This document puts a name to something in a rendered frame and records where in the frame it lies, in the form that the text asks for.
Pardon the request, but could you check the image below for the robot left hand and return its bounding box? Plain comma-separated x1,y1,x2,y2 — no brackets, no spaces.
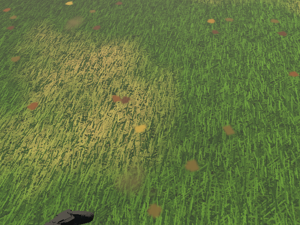
44,209,95,225

